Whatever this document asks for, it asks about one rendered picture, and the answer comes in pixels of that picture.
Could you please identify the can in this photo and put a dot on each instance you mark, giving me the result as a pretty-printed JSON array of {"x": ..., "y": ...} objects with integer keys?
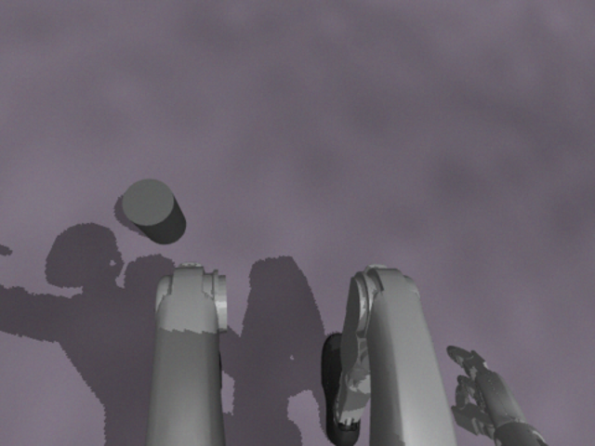
[{"x": 152, "y": 207}]

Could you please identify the right robot foot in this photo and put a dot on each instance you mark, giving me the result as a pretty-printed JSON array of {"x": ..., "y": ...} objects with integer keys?
[{"x": 338, "y": 434}]

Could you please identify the right robot arm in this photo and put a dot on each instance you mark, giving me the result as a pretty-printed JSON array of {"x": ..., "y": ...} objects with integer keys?
[{"x": 518, "y": 434}]

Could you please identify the right robot hand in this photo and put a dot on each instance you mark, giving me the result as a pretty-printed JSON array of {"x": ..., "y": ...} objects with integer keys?
[{"x": 496, "y": 403}]

